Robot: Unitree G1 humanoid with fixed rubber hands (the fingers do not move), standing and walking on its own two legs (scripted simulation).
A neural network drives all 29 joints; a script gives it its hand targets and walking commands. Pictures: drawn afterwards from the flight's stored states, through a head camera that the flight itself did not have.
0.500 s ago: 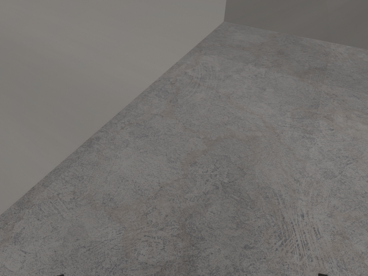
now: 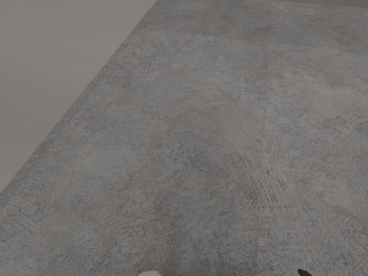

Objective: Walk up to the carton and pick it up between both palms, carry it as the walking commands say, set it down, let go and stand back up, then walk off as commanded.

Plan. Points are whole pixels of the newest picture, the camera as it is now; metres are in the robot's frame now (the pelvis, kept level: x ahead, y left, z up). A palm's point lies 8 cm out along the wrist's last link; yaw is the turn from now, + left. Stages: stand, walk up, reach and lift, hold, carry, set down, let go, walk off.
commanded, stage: walk up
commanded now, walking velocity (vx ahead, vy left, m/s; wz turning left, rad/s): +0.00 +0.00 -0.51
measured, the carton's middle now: out of the picture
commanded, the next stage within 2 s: none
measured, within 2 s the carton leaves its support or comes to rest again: neither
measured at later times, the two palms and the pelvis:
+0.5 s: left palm (93, 265) +0.17 +0.23 -0.12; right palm out of the picture -0.07 -0.27 -0.13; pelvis -0.03 +0.01 -0.01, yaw -16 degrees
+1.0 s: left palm (85, 271) +0.16 +0.25 -0.13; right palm out of the picture -0.06 -0.24 -0.10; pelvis -0.04 +0.05 +0.00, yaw -30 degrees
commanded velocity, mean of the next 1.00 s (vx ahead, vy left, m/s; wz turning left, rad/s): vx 0.00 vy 0.00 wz -0.51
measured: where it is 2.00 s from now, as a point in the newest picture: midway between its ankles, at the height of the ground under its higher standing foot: outside the picture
